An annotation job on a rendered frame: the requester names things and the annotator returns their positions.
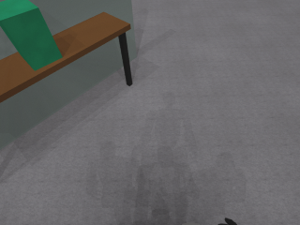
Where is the table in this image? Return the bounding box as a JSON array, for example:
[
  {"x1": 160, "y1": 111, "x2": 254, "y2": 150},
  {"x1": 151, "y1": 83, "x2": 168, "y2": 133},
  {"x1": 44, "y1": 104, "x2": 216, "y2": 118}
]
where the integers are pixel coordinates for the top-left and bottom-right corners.
[{"x1": 0, "y1": 12, "x2": 133, "y2": 103}]

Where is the carton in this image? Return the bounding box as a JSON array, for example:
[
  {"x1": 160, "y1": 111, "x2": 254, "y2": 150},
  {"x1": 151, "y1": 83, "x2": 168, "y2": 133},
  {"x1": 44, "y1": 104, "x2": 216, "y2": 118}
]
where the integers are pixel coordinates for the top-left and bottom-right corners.
[{"x1": 0, "y1": 0, "x2": 63, "y2": 71}]

